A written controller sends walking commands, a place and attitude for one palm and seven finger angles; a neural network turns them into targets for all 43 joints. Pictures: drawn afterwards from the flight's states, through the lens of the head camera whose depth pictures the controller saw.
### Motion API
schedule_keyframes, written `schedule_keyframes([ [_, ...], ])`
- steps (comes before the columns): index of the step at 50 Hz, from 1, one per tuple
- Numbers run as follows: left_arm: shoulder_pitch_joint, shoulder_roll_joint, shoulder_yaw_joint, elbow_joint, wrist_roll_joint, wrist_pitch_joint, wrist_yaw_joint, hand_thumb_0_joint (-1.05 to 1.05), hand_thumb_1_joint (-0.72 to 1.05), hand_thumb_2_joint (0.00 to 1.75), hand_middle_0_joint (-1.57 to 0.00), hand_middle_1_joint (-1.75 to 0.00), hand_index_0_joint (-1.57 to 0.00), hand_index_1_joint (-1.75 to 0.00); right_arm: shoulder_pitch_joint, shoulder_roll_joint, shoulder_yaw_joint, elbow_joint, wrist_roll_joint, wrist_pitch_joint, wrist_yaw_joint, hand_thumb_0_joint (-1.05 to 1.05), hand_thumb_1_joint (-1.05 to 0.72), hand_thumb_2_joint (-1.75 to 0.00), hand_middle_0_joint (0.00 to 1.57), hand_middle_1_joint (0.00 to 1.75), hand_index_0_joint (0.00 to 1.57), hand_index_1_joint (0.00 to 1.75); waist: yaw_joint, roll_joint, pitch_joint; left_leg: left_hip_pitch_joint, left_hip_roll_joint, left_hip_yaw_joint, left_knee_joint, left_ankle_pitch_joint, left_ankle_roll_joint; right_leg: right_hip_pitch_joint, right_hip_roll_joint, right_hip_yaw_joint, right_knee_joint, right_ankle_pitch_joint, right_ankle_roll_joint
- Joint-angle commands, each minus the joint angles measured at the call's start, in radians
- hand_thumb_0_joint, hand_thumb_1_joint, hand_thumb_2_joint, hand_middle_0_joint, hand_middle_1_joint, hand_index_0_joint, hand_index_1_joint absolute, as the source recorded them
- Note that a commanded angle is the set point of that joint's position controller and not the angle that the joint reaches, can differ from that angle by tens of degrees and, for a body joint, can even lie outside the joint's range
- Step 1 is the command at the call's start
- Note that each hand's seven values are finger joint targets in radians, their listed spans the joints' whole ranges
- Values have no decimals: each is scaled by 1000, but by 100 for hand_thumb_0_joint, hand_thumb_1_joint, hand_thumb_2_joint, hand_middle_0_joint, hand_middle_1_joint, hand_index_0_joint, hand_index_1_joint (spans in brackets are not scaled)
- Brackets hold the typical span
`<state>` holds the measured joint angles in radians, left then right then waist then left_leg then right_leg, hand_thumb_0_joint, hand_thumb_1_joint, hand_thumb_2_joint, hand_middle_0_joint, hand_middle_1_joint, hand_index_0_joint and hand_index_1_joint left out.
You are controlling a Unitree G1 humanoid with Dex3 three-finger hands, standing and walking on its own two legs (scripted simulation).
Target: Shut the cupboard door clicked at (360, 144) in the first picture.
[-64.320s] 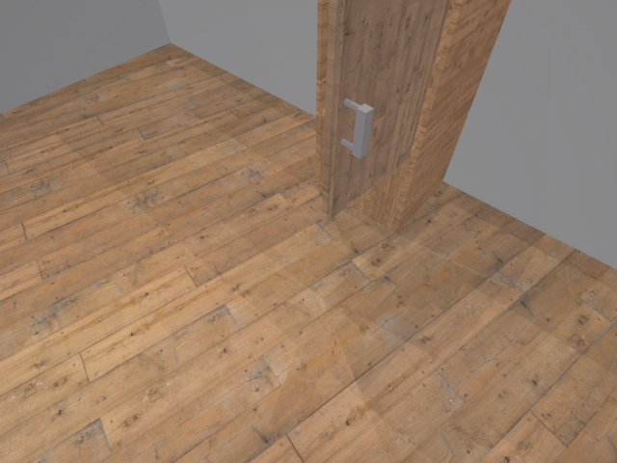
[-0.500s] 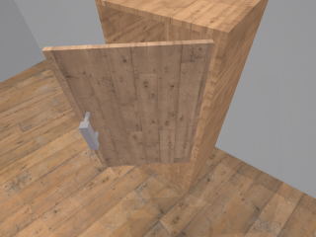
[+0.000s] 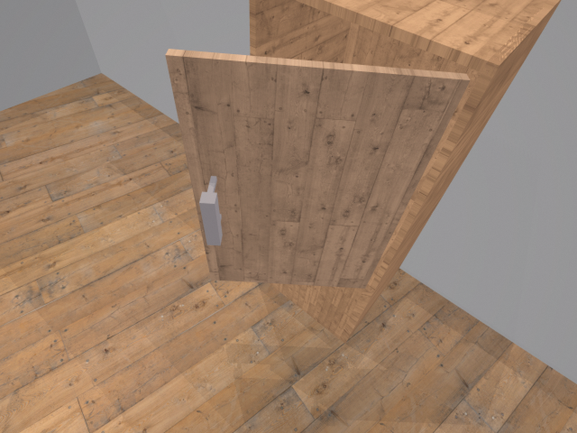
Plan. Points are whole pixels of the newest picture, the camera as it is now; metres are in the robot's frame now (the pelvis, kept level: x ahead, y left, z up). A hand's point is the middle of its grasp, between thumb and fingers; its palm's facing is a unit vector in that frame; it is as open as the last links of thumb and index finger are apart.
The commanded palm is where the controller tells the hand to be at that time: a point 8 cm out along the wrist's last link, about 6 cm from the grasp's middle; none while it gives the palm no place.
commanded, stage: come to a stop and stand still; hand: left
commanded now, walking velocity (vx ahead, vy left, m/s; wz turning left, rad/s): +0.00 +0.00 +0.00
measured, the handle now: (213, 210) +0.48 +0.18 -0.03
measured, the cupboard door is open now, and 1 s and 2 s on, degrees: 38 38 38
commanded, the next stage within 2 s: look again from close up in 1.62 s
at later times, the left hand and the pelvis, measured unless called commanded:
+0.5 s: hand out of the picture -0.07 +0.13 -0.18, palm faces +0.03 -0.99 -0.13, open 7.3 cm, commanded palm none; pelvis -0.04 -0.02 +0.00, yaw +0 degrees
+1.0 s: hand out of the picture -0.07 +0.12 -0.18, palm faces +0.07 -0.99 -0.12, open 7.3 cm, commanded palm none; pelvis -0.02 -0.02 +0.00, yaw +1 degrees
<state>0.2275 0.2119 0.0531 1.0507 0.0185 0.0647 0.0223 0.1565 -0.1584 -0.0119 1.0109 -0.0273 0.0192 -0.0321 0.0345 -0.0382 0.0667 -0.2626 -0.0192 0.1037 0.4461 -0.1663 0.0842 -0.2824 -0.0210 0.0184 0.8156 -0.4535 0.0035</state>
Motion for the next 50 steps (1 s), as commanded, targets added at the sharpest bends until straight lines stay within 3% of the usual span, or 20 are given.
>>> schedule_keyframes([
  [1, 78, 29, -7, -29, 3, -22, 6, 0, 90, 90, -20, -30, -20, -30, 65, -175, -45, -19, 12, -16, -4, 0, -90, -90, 20, 30, 20, 30, -34, 138, -100, 132, 268, -286, -239, -79, 71, 6, -11, -14, -172, 15, 2],
  [3, 117, 27, -9, -11, 3, -26, 10, 0, 90, 90, -20, -30, -20, -30, 73, -170, -47, -5, 16, -16, -1, 0, -90, -90, 20, 30, 20, 30, -28, 124, -98, 105, 248, -276, -238, -121, 38, 70, -9, -18, -297, 91, -5],
  [5, 162, 34, -12, 14, 6, -39, 14, 0, 90, 90, -20, -30, -20, -30, 62, -144, -43, 4, 23, -16, 3, 0, -90, -90, 20, 30, 20, 30, -16, 70, -68, 55, 179, -226, -213, -142, -19, 134, -25, 13, -475, 207, -20],
  [6, 160, 44, -14, 18, 7, -46, 16, 0, 90, 90, -20, -30, -20, -30, 66, -123, -43, 8, 26, -14, 5, 0, -90, -90, 20, 30, 20, 30, -31, 39, -40, 51, 137, -191, -200, -144, -54, 107, -57, 65, -500, 188, -43],
  [8, 152, 66, -16, 19, 4, -50, 15, 0, 90, 90, -20, -30, -20, -30, 88, -111, -38, 21, 24, -15, 10, 0, -90, -90, 20, 30, 20, 30, -48, 58, -48, 138, 107, -169, -183, -126, -82, 10, -97, 85, -523, 99, -60],
  [10, 137, 44, -20, 30, 4, -60, 14, 0, 90, 90, -20, -30, -20, -30, 97, -110, -40, 39, 20, -14, 10, 0, -90, -90, 20, 30, 20, 30, -56, -56, -51, 176, 114, -148, -153, -66, -71, -4, -76, 70, -523, 140, -44],
  [12, 125, 33, -28, 28, 1, -64, 16, 0, 90, 90, -20, -30, -20, -30, 119, -113, -35, 56, 22, -16, 10, 0, -90, -90, 20, 30, 20, 30, -63, -90, -20, 185, 118, -148, -149, -60, -67, -34, -81, 75, -545, 103, -35],
  [14, 131, 29, -30, 32, 2, -61, 17, 0, 90, 90, -20, -30, -20, -30, 130, -109, -31, 74, 23, -11, 11, 0, -90, -90, 20, 30, 20, 30, -63, -71, 40, 164, 118, -150, -159, -102, -65, -74, -76, 76, -563, 37, -32],
  [17, 166, 20, -32, 46, 2, -52, 17, 0, 90, 90, -20, -30, -20, -30, 146, -103, -26, 91, 18, -2, 10, 0, -90, -90, 20, 30, 20, 30, -55, 14, 98, 108, 114, -167, -189, -202, -66, -103, -66, 77, -560, -39, -32],
  [21, 205, 14, -27, 57, 1, -50, 17, 0, 90, 90, -20, -30, -20, -30, 178, -84, -25, 104, 14, 0, 6, 0, -90, -90, 20, 30, 20, 30, -45, 62, 89, 56, 105, -169, -204, -245, -69, -61, -53, 70, -545, -41, -38],
  [28, 231, -10, -25, 70, -4, -55, 17, 0, 90, 90, -20, -30, -20, -30, 228, -62, -23, 117, 12, -6, -1, 0, -90, -90, 20, 30, 20, 30, -40, 51, 49, 55, 96, -174, -186, -200, -70, -35, -56, 60, -530, -16, -48],
  [29, 230, -13, -25, 69, -3, -58, 18, 0, 90, 90, -20, -30, -20, -30, 234, -58, -22, 119, 14, -8, -2, 0, -90, -90, 20, 30, 20, 30, -40, 24, 51, 58, 99, -172, -176, -182, -68, -29, -54, 60, -535, -4, -47],
  [36, 230, -37, -30, 75, -6, -62, 23, 0, 90, 90, -20, -30, -20, -30, 252, -38, -19, 131, 15, -16, -7, 0, -90, -90, 20, 30, 20, 30, -46, 28, 55, 66, 109, -179, -159, -120, -63, -24, -62, 60, -524, 65, -48],
  [44, 249, -45, -33, 80, -3, -65, 26, 0, 90, 90, -20, -30, -20, -30, 230, -33, -20, 126, 19, -18, -8, 0, -90, -90, 20, 30, 20, 30, -39, 28, 72, 67, 115, -185, -162, -106, -55, -7, -59, 50, -523, 114, -42],
  [47, 244, -45, -35, 80, -5, -70, 26, 0, 90, 90, -20, -30, -20, -30, 218, -36, -19, 124, 18, -24, -8, 0, -90, -90, 20, 30, 20, 30, -43, 16, 33, 93, 115, -184, -147, -44, -54, 19, -65, 51, -515, 169, -40],
  [50, 237, -46, -37, 81, -5, -71, 28, 0, 90, 90, -20, -30, -20, -30, 204, -39, -16, 126, 19, -27, -8, 0, -90, -90, 20, 30, 20, 30, -44, 15, 42, 111, 117, -176, -135, -4, -53, 16, -73, 50, -525, 188, -39],
])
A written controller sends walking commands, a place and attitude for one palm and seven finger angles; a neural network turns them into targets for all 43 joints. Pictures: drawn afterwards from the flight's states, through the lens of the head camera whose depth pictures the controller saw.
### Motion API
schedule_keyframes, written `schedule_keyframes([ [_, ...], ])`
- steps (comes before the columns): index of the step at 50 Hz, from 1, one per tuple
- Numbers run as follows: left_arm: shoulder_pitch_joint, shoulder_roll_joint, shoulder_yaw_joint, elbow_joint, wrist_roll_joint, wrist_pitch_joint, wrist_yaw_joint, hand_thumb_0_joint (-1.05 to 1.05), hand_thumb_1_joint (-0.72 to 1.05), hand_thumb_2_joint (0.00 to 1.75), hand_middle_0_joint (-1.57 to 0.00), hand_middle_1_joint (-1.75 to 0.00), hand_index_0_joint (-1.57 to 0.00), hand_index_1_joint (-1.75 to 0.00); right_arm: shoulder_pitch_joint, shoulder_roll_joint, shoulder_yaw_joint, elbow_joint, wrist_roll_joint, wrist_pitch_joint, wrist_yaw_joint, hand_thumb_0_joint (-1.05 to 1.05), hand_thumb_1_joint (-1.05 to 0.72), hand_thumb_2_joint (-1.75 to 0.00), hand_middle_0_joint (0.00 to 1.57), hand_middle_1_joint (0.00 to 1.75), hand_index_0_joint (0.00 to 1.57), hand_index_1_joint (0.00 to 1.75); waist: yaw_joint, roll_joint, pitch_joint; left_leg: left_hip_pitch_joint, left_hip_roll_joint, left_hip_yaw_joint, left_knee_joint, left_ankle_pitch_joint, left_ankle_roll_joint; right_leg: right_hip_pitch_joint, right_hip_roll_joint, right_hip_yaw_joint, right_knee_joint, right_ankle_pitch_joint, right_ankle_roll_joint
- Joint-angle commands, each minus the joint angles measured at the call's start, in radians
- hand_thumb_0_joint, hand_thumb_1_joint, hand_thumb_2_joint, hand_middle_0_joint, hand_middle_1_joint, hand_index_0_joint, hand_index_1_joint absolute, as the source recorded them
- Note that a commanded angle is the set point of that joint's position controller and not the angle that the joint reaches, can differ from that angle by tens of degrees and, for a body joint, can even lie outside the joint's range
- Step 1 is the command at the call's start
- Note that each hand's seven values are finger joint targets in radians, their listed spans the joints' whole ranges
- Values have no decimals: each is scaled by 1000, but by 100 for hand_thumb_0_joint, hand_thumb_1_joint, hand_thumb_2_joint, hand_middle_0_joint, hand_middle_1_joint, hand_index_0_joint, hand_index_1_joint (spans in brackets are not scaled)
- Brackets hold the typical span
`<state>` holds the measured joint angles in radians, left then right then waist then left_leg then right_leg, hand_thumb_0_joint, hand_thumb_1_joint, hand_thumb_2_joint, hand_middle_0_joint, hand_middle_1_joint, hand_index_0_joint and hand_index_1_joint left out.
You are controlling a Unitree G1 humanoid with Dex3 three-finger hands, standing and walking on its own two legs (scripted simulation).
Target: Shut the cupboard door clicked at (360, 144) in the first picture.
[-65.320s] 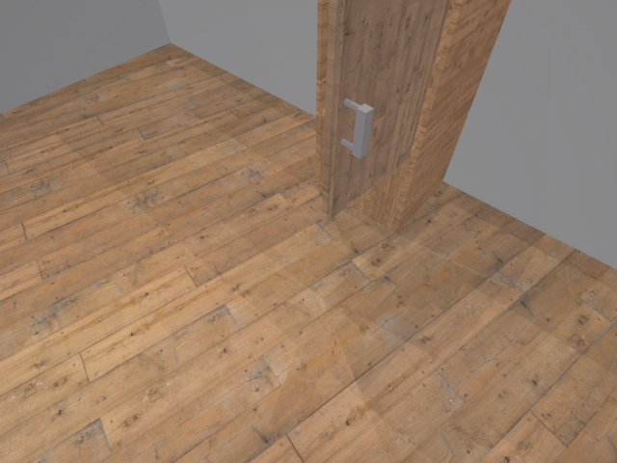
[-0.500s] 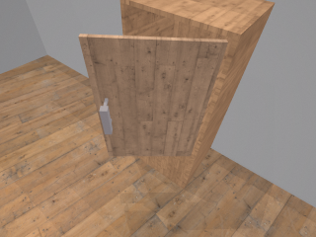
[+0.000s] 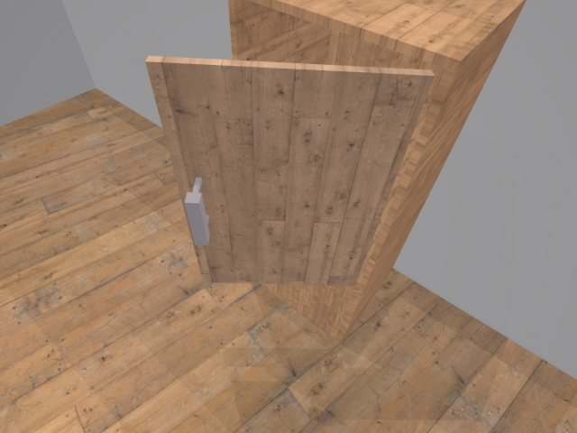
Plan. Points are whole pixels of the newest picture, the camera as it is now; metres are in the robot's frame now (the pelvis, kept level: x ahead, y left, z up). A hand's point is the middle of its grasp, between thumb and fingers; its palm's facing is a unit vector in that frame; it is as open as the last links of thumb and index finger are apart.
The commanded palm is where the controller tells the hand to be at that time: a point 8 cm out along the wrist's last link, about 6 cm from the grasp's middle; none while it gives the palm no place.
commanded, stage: come to a stop and stand still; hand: left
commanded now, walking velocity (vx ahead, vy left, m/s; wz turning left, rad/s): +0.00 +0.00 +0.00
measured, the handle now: (200, 211) +0.50 +0.20 -0.03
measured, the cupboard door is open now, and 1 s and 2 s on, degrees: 38 38 38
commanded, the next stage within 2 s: look again from close up in 0.62 s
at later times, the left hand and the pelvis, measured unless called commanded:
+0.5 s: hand out of the picture +0.00 +0.16 -0.18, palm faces +0.03 -0.99 -0.15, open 7.3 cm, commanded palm none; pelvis +0.03 +0.00 +0.00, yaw +0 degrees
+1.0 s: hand out of the picture +0.03 +0.18 -0.18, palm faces +0.01 -0.98 -0.21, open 7.3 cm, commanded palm none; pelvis +0.03 +0.01 -0.01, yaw +0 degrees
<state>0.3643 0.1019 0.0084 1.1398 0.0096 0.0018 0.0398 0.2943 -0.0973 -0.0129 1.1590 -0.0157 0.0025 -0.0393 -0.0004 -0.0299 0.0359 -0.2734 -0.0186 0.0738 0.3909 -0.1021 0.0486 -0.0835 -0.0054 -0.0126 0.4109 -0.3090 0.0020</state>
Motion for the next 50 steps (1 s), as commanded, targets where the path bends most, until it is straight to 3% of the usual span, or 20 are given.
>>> schedule_keyframes([
  [1, 97, 67, 8, -7, 4, -9, 10, 0, 90, 90, -20, -30, -20, -30, 65, -102, -14, -20, 7, -10, -1, 0, -90, -90, 20, 30, 20, 30, -10, 14, 69, 121, 116, -147, -81, -63, -18, -174, -88, 81, -120, 48, -36],
  [10, 83, 79, 7, -7, 4, -11, 10, 0, 90, 90, -20, -30, -20, -30, 37, -119, -11, -25, 8, -17, -4, 0, -90, -90, 20, 30, 20, 30, -6, 26, 50, 144, 121, -139, -56, 47, -14, -124, -94, 79, -128, 126, -33],
  [35, 54, 111, 7, -10, 2, -6, 10, 0, 90, 90, -20, -30, -20, -30, 10, -147, -4, -19, 9, -21, -5, 0, -90, -90, 20, 30, 20, 30, 1, 6, 43, 171, 124, -136, -45, 129, -12, -67, -104, 68, -137, 175, -27],
  [36, 74, 130, -12, -29, 26, -48, 43, 0, 90, 90, -20, -30, -20, -30, -51, -180, 2, -102, 12, -45, 14, 0, -90, -90, 20, 30, 20, 30, 11, 112, 28, 171, 122, -108, 171, 344, -29, -154, -116, 105, -97, 430, -22],
  [37, 30, 167, 3, -77, 16, -52, 38, 0, 90, 90, -20, -30, -20, -30, 10, -150, -1, -114, 5, -37, 20, 0, -90, -90, 20, 30, 20, 30, -31, 90, -9, 108, 119, -122, 157, 106, -14, -109, -127, 97, -73, 271, -41],
  [38, 1, 155, 0, -87, 11, -47, 27, 0, 90, 90, -20, -30, -20, -30, 6, -153, -5, -108, 4, -30, 20, 0, -90, -90, 20, 30, 20, 30, -28, 117, 16, 69, 113, -125, 117, 13, -8, -119, -110, 86, -66, 147, -56],
  [40, 25, 145, -3, -89, 7, -54, 24, 0, 90, 90, -20, -30, -20, -30, 27, -153, 3, -126, -1, -36, 19, 0, -90, -90, 20, 30, 20, 30, -23, 104, -65, 109, 115, -128, 134, 172, -2, -79, -87, 72, -13, 264, -61],
  [42, 29, 129, -6, -90, 3, -48, 24, 0, 90, 90, -20, -30, -20, -30, 31, -168, 1, -140, 1, -38, 14, 0, -90, -90, 20, 30, 20, 30, -19, 42, -85, 116, 126, -143, 134, 214, 11, -81, -71, 63, 13, 228, -56],
  [44, 29, 120, -11, -98, 5, -39, 23, 0, 90, 90, -20, -30, -20, -30, 18, -172, 3, -147, 0, -39, 12, 0, -90, -90, 20, 30, 20, 30, -7, 41, -20, 81, 128, -147, 111, 194, 19, -110, -62, 58, 15, 170, -52],
  [48, 12, 137, -12, -108, 5, -22, 17, 0, 90, 90, -20, -30, -20, -30, 1, -187, -1, -162, 1, -26, 18, 0, -90, -90, 20, 30, 20, 30, -7, -14, 74, 19, 123, -161, 28, -70, 15, -173, -52, 65, -3, -25, -49],
  [50, 15, 151, -11, -113, 6, -21, 13, 0, 90, 90, -20, -30, -20, -30, -11, -190, -1, -162, 0, -25, 20, 0, -90, -90, 20, 30, 20, 30, -2, 10, 79, 16, 115, -153, 10, -107, 12, -178, -56, 69, -2, -37, -49],
])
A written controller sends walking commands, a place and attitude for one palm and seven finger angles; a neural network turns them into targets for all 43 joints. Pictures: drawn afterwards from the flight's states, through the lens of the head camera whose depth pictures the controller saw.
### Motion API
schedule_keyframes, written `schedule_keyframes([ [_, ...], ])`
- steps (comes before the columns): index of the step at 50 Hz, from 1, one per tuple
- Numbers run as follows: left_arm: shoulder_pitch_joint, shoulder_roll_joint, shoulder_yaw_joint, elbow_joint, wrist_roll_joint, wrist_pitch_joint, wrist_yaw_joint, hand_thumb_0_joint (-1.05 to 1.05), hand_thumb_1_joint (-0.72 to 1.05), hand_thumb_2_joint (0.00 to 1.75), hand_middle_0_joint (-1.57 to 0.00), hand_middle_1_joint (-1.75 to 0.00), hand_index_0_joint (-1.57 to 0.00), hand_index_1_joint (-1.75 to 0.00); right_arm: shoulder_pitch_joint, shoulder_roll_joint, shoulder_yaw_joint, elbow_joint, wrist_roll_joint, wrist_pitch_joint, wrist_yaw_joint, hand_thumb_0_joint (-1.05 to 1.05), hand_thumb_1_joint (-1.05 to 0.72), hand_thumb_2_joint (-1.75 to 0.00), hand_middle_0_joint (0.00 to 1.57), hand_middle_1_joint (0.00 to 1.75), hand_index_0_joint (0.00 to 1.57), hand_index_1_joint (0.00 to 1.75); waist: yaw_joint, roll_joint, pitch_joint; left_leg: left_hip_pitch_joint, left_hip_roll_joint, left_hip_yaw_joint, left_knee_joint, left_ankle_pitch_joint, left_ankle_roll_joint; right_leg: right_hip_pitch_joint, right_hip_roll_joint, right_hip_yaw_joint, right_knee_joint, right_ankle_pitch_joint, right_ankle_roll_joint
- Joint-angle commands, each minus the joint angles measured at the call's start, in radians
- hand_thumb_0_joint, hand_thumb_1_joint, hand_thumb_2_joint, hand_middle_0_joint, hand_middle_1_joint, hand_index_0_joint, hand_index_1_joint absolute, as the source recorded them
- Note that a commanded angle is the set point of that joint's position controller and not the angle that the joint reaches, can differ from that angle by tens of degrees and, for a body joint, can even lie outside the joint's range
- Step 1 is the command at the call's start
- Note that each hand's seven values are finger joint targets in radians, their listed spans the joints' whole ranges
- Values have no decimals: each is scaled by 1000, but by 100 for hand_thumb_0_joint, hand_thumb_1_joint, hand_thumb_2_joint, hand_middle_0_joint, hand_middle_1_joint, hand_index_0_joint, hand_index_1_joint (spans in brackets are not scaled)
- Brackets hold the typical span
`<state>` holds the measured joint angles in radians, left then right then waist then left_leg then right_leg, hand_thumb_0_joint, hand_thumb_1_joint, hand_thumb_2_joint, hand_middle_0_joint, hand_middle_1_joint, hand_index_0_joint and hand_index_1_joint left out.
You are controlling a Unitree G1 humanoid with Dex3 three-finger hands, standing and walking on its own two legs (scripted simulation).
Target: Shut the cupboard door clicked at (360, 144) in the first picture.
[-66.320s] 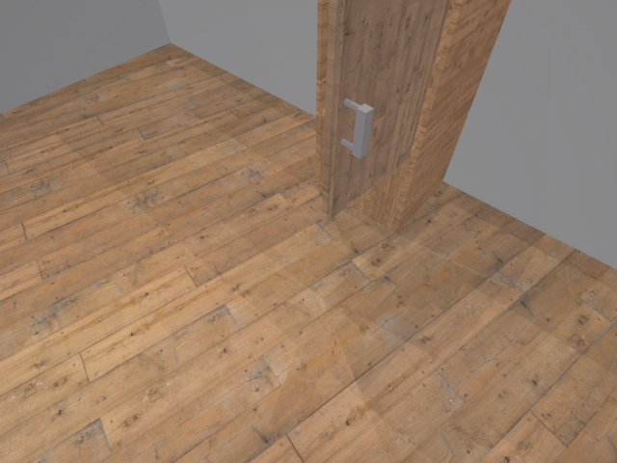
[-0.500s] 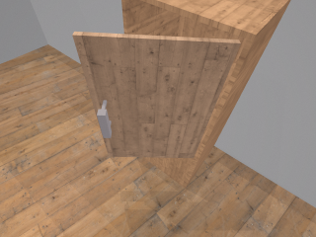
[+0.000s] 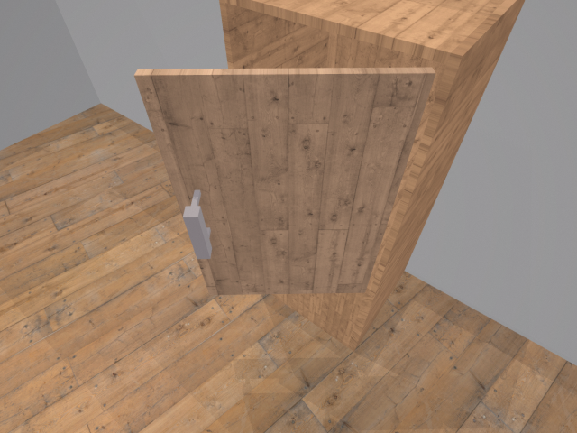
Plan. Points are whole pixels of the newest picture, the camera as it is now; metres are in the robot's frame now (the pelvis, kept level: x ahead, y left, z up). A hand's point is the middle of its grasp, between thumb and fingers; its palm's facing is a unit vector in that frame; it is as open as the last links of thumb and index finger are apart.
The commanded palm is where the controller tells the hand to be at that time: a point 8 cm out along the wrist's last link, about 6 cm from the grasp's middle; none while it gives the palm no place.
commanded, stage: look again from close up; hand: left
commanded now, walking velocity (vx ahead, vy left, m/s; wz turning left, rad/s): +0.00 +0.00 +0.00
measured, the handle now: (200, 224) +0.47 +0.19 -0.02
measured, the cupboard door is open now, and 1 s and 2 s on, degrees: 38 38 38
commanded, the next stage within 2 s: raise the hand and make a fist in 0.22 s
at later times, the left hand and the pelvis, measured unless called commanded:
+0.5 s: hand (163, 401) +0.17 +0.18 -0.02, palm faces +0.24 -0.96 -0.13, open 7.2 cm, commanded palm +0.09 +0.22 -0.06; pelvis -0.03 -0.01 -0.01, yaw +2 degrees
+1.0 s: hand (188, 416) +0.16 +0.15 -0.04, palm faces -0.04 -1.00 -0.04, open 4.9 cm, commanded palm +0.12 +0.22 -0.04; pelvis -0.06 -0.03 -0.11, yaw +1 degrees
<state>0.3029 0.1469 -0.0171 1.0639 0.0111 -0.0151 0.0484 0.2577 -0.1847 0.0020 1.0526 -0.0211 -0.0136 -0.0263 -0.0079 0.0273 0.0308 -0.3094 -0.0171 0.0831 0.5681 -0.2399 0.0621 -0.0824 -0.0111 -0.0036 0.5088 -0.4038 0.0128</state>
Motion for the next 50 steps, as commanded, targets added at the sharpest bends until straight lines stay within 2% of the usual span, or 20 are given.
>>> schedule_keyframes([
  [1, 76, 111, 16, -41, 5, -2, 4, 0, 90, 90, -20, -30, -20, -30, 22, -106, -17, -56, 5, -8, 8, 0, -90, -90, 20, 30, 20, 30, 9, -40, 79, 54, 115, -163, -176, 16, -2, -181, -51, 62, -101, 52, -59],
  [7, 70, 141, 17, -48, 3, -8, 1, 0, 90, 90, -20, -30, -20, -30, 12, -118, -20, -49, 9, -16, 7, 0, -90, -90, 20, 30, 20, 30, 9, -56, 6, 125, 118, -139, -153, 126, -2, -161, -68, 77, -114, 141, -53],
  [15, 66, 169, 19, -38, 5, -7, -2, 0, 90, 90, -20, -30, -20, -30, -17, -137, -22, -28, 13, -19, 3, 0, -90, -90, 20, 30, 20, 30, 13, -35, 17, 140, 127, -126, -156, 168, -1, -153, -75, 83, -133, 201, -48],
  [16, 111, 118, 13, -32, 24, -23, 31, 0, 90, 90, -20, -30, -20, -30, -44, -129, -17, -90, 13, -19, 8, 0, -90, -90, 20, 30, 20, 30, 12, -3, 67, 121, 138, -114, 22, 302, -25, -219, -102, 129, -161, 414, -37],
  [17, -727, 696, 427, -1674, -110, -287, 61, 0, 90, 90, -20, -30, -20, -30, 64, -318, -67, -337, 55, -203, -62, 0, -90, -90, 20, 30, 20, 30, -146, 96, -305, 510, 91, -162, 31, 402, -30, -337, -5, -73, 106, 475, -37],
  [18, -4, 202, 50, -1367, -138, -219, 60, 0, 90, 90, -22, -32, -22, -32, -4, -192, 9, -346, 96, -302, -88, 0, -90, -90, 20, 30, 20, 30, -24, 439, -487, 624, 135, -211, -26, 507, -63, -384, 27, -92, 305, 175, -29],
  [19, 11, 193, 100, -1340, -165, -163, 96, 0, 90, 90, -24, -34, -24, -34, -15, -173, -14, -308, 71, -325, -86, 0, -90, -90, 20, 30, 20, 30, 16, 320, -473, 493, 135, -210, -109, 538, -121, -336, 32, -75, 274, 80, -39],
  [20, 213, -64, -56, -1047, -156, -56, 78, 0, 90, 90, -25, -36, -25, -36, -17, -134, -11, -273, 71, -325, -47, 0, -90, -90, 20, 30, 20, 30, -35, 179, -279, 328, 131, -220, -172, 332, -94, -445, 23, -70, 262, 33, -24],
  [21, -4, -9, -45, -1247, -176, -96, 73, 0, 90, 90, -27, -38, -27, -38, -16, -191, -47, -363, 73, -329, -24, 0, -90, -90, 20, 30, 20, 30, -48, 91, -143, 140, 119, -217, -146, 53, -71, -431, 11, -71, 218, 27, -34],
  [22, 14, 20, -2, -1182, -166, -136, 61, 0, 90, 90, -29, -40, -29, -40, -63, -184, -46, -407, 68, -339, -22, 0, -90, -90, 20, 30, 20, 30, -49, 33, -41, -5, 83, -213, -102, -161, -66, -460, 12, -88, 160, 12, -40],
  [23, 26, 38, 38, -1047, -163, -188, 47, 0, 90, 90, -31, -42, -31, -42, -83, -190, -45, -410, 59, -346, -20, 0, -90, -90, 20, 30, 20, 30, -57, -90, 62, -132, 47, -201, -31, -248, -66, -535, 11, -94, 113, -40, -38],
  [24, 164, 49, 97, -892, -165, -241, 17, 0, 90, 90, -33, -44, -33, -44, -81, -184, -60, -423, 59, -342, -11, 0, -90, -90, 20, 30, 20, 30, -25, -154, 97, -202, 20, -164, 46, -221, -72, -590, 7, -84, 90, -117, -40],
  [26, 311, 26, 154, -822, -216, -405, -93, 0, 90, 90, -36, -48, -36, -48, -114, -171, -65, -468, 31, -336, 17, 0, -90, -90, 20, 30, 20, 30, 44, -272, -39, -311, 13, -134, 206, -122, -73, -673, 13, -78, 212, -116, -44],
  [28, 337, 41, 168, -831, -262, -564, -244, 0, 90, 90, -40, -52, -40, -52, -148, -181, -86, -500, 16, -317, 30, 0, -90, -90, 20, 30, 20, 30, 71, -373, -122, -457, 8, -107, 337, -111, -84, -693, -2, -17, 317, -59, -32],
  [31, 294, 139, 248, -831, -287, -582, -351, 0, 90, 90, -46, -58, -46, -58, -186, -185, -92, -614, 45, -281, 33, 0, -90, -90, 20, 30, 20, 30, 103, -161, -199, -539, -16, -64, 418, -174, -73, -677, -24, 92, 356, -158, -36],
  [34, 95, 252, 300, -1103, -302, -536, -323, 0, 90, 90, -51, -64, -51, -64, -197, -186, -82, -694, 56, -268, 16, 0, -90, -90, 20, 30, 20, 30, 97, 66, -261, -533, -11, -72, 436, -288, -53, -744, -13, 141, 337, -399, -49],
  [38, -106, 240, 237, -1511, -292, -651, -223, 0, 90, 90, -58, -72, -58, -72, -144, -154, -65, -687, 41, -307, -10, 0, -90, -90, 20, 30, 20, 30, 10, 147, -378, -460, 19, -111, 522, -277, -25, -828, 7, 158, 360, -359, -48],
  [41, -71, 174, 127, -1508, -283, -711, -230, 0, 90, 90, -64, -78, -64, -78, -113, -163, -53, -626, 38, -339, -33, 0, -90, -90, 20, 30, 20, 30, -47, 89, -306, -504, 36, -145, 561, -282, -19, -910, 35, 120, 408, -310, -52],
  [45, 28, 157, 87, -1274, -286, -584, -318, 0, 90, 90, -71, -86, -71, -86, -86, -180, -46, -607, 52, -333, -54, 0, -90, -90, 20, 30, 20, 30, -69, -9, -236, -591, 38, -151, 583, -276, -16, -904, 32, 110, 383, -305, -24],
  [50, 199, 216, 241, -1204, -318, -268, -333, 0, 90, 90, -81, -96, -81, -96, -108, -161, -56, -686, 81, -258, -63, 0, -90, -90, 20, 30, 20, 30, 63, -89, -393, -541, 21, -130, 503, -137, -21, -650, -4, 125, 341, -145, 5],
])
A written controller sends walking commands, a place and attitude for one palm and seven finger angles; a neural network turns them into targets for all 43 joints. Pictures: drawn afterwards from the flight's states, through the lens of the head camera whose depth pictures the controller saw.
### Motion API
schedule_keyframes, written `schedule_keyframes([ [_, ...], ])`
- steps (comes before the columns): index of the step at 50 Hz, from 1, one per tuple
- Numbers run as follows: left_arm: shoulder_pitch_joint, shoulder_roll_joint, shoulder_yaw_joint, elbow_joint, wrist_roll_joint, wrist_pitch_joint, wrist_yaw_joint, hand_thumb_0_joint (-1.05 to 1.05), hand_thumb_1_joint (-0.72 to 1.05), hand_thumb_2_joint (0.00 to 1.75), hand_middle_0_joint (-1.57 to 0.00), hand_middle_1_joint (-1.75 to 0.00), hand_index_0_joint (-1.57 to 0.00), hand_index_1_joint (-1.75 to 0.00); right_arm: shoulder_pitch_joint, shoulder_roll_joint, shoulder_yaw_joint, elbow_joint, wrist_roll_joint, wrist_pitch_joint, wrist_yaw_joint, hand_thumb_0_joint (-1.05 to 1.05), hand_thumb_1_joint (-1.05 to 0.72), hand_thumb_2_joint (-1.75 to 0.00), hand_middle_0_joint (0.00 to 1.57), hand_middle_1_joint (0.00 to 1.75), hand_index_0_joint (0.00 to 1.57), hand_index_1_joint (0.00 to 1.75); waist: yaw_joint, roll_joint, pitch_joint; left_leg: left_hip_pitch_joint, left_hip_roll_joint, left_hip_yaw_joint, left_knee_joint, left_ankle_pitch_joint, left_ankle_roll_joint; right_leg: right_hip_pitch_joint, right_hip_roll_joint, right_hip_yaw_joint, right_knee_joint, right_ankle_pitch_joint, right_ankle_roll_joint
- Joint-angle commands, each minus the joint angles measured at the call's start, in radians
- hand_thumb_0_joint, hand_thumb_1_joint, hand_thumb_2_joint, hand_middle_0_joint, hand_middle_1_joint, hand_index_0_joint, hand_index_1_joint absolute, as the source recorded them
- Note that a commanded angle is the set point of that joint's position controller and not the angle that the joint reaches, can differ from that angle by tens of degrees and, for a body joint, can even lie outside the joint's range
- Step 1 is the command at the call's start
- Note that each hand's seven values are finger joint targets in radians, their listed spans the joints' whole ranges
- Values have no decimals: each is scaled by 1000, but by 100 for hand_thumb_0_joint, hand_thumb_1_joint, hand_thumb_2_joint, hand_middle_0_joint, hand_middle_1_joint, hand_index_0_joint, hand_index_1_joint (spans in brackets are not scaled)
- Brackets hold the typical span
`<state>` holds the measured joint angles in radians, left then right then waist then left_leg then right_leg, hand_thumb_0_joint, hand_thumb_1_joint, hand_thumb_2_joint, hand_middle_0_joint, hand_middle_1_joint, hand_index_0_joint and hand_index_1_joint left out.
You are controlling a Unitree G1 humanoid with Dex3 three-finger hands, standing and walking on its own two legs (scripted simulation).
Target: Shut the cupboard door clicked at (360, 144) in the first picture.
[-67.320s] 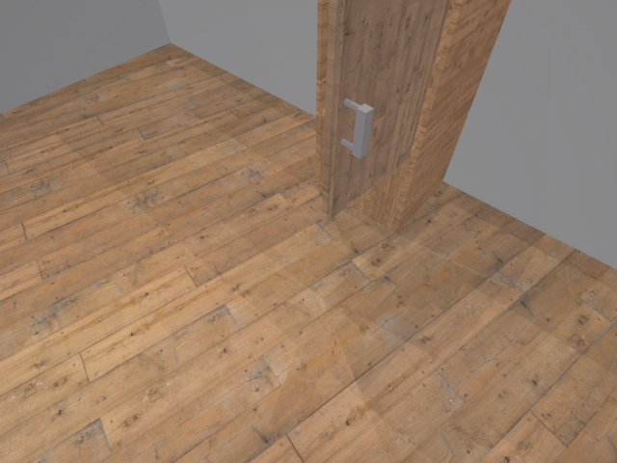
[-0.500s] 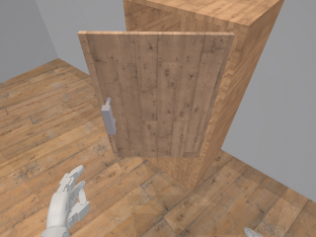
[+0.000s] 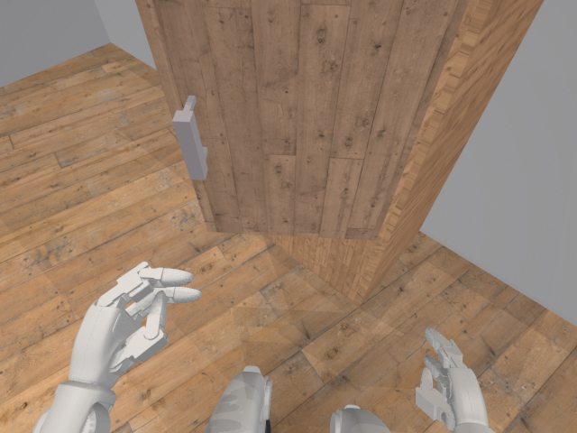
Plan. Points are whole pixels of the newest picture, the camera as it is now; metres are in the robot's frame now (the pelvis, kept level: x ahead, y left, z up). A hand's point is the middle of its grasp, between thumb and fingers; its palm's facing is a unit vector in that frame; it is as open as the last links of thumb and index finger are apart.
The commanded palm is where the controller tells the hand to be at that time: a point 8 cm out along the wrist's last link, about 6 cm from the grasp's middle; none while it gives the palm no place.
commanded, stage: raise the hand and make a fist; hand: left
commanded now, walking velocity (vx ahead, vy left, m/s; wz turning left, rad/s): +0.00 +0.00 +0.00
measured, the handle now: (194, 138) +0.53 +0.21 +0.09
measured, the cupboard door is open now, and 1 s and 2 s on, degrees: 38 38 38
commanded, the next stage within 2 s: bring the fist close to the handle in 1.24 s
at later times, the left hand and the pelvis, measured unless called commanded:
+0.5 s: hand (122, 318) +0.23 +0.22 +0.08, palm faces +0.05 -1.00 -0.02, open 3.1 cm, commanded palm +0.21 +0.27 +0.08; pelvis +0.02 +0.04 +0.02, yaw -1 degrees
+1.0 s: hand (122, 318) +0.23 +0.22 +0.09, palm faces +0.02 -1.00 -0.02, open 3.1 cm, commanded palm +0.20 +0.27 +0.09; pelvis +0.00 +0.03 +0.03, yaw +0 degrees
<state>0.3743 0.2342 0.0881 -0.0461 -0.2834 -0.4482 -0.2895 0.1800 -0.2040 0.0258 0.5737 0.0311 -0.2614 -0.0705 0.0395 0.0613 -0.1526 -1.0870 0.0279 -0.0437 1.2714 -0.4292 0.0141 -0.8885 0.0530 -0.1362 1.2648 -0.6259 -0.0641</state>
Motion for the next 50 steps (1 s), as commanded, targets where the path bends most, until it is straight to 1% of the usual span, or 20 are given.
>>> schedule_keyframes([
  [1, 133, 142, 180, -157, -33, 186, 35, 0, 90, 90, -82, -98, -82, -98, -40, -128, -83, -220, 25, 3, -19, 0, -90, -90, 20, 30, 20, 30, 37, -100, -252, 271, -24, 2, -210, 100, 24, 197, -72, 250, -400, 178, 91],
  [4, 127, 146, 254, -256, -31, 124, 144, 0, 90, 90, -88, -104, -88, -104, -34, -96, -83, -199, 3, 19, -13, 0, -90, -90, 20, 30, 20, 30, 55, -80, -291, 347, -13, -12, -235, 240, 18, 227, -45, 162, -308, 473, 82],
  [5, 130, 115, 225, -288, -24, 77, 166, 0, 90, 90, -90, -106, -90, -106, -19, -91, -85, -193, -5, 16, -8, 0, -90, -90, 20, 30, 20, 30, 44, -57, -290, 379, -13, -10, -238, 290, 15, 214, -41, 134, -280, 550, 72],
  [9, 65, 46, 76, -281, 28, -99, 163, 0, 90, 90, -97, -114, -97, -114, 5, -119, -86, -151, -26, 1, 17, 0, -90, -90, 20, 30, 20, 30, -31, 5, -196, 415, 4, -35, -217, 316, 15, 14, -15, 78, -218, 428, 42],
  [11, 83, 9, 17, -207, 28, -125, 121, 0, 90, 90, -101, -118, -101, -118, 12, -138, -89, -149, -30, -4, 21, 0, -90, -90, 20, 30, 20, 30, -58, -22, -172, 393, 7, -48, -215, 240, 11, -46, -14, 70, -222, 331, 43],
  [13, 96, 6, -8, -176, 22, -108, 77, 0, 90, 90, -104, -122, -104, -122, 16, -158, -91, -166, -20, -6, 18, 0, -90, -90, 20, 30, 20, 30, -60, -33, -165, 376, 10, -65, -245, 133, 10, -61, -10, 71, -244, 225, 38],
  [15, 103, 46, 25, -183, 10, -67, 59, 0, 90, 90, -108, -126, -108, -126, 20, -170, -95, -183, -10, -2, 12, 0, -90, -90, 20, 30, 20, 30, -43, -26, -205, 393, 9, -77, -277, 85, 9, -34, -10, 72, -257, 197, 35],
  [17, 94, 102, 85, -256, 6, -35, 72, 0, 90, 90, -112, -130, -112, -130, 18, -172, -98, -200, -6, 6, 5, 0, -90, -90, 20, 30, 20, 30, -18, -12, -286, 444, 11, -83, -300, 109, 6, 8, -8, 69, -255, 221, 33],
  [19, 84, 155, 146, -335, 11, -19, 114, 0, 90, 90, -115, -134, -115, -134, 12, -162, -97, -211, -7, 19, 2, 0, -90, -90, 20, 30, 20, 30, 7, 49, -324, 500, 15, -97, -327, 129, -2, 27, -3, 62, -248, 233, 27],
  [24, 58, 94, 112, -346, 23, -30, 194, 0, 90, 90, -124, -144, -124, -144, 13, -146, -75, -214, -18, 45, 10, 0, -90, -90, 20, 30, 20, 30, -17, 73, -220, 508, 24, -124, -366, 67, -12, -5, 6, 43, -261, 199, 24],
  [26, 48, 38, 39, -274, 40, -18, 187, 0, 90, 90, -128, -148, -128, -148, 12, -151, -67, -213, -17, 49, 17, 0, -90, -90, 20, 30, 20, 30, -52, 52, -136, 482, 26, -133, -379, -12, -12, -43, 2, 38, -275, 166, 30],
  [29, 30, 33, -2, -179, 58, 28, 142, 0, 90, 90, -130, -150, -130, -150, 24, -171, -60, -220, -12, 54, 17, 0, -90, -90, 20, 30, 20, 30, -72, 8, -78, 433, 23, -148, -406, -123, -5, -42, 2, 41, -298, 123, 32],
  [32, -14, 85, 30, -192, 50, 60, 110, 0, 90, 90, -130, -150, -130, -150, 19, -178, -54, -240, -5, 53, 11, 0, -90, -90, 20, 30, 20, 30, -56, 10, -105, 434, 12, -134, -421, -156, -1, 1, -2, 52, -326, 102, 30],
  [34, -39, 149, 103, -235, 37, 56, 117, 0, 90, 90, -130, -150, -130, -150, 20, -176, -51, -242, -9, 52, 5, 0, -90, -90, 20, 30, 20, 30, -33, 36, -144, 452, 9, -134, -427, -143, -2, 27, 1, 58, -326, 110, 26],
  [36, -63, 160, 136, -298, 19, 31, 135, 0, 90, 90, -130, -150, -130, -150, 12, -165, -46, -247, -13, 48, 6, 0, -90, -90, 20, 30, 20, 30, -21, 63, -190, 491, 7, -124, -427, -106, -5, 49, 0, 57, -327, 124, 22],
  [39, -68, 164, 158, -323, 11, -13, 172, 0, 90, 90, -130, -150, -130, -150, 8, -160, -41, -231, -21, 38, 10, 0, -90, -90, 20, 30, 20, 30, -17, 92, -182, 500, 9, -131, -426, -94, -10, 41, 5, 55, -317, 132, 17],
  [43, -31, 76, 60, -186, 24, 2, 153, 0, 90, 90, -130, -150, -130, -150, 9, -168, -39, -215, -16, 33, 20, 0, -90, -90, 20, 30, 20, 30, -59, 42, -73, 428, 7, -119, -425, -177, -2, 8, -1, 57, -344, 84, 27],
  [45, -6, 60, 28, -140, 26, 35, 119, 0, 90, 90, -130, -150, -130, -150, 15, -178, -43, -221, -7, 31, 19, 0, -90, -90, 20, 30, 20, 30, -59, 12, -69, 403, 4, -111, -427, -191, 3, 25, -5, 65, -360, 65, 31],
  [47, -15, 82, 44, -140, 14, 59, 94, 0, 90, 90, -130, -150, -130, -150, 20, -184, -47, -228, 0, 28, 13, 0, -90, -90, 20, 30, 20, 30, -51, -30, -90, 395, -3, -97, -420, -164, 9, 63, -9, 78, -382, 62, 33],
  [50, -41, 140, 101, -207, 7, 49, 102, 0, 90, 90, -130, -150, -130, -150, 17, -179, -50, -231, -2, 22, 6, 0, -90, -90, 20, 30, 20, 30, -33, 9, -143, 421, -6, -79, -402, -102, 10, 84, -11, 90, -380, 81, 30],
])
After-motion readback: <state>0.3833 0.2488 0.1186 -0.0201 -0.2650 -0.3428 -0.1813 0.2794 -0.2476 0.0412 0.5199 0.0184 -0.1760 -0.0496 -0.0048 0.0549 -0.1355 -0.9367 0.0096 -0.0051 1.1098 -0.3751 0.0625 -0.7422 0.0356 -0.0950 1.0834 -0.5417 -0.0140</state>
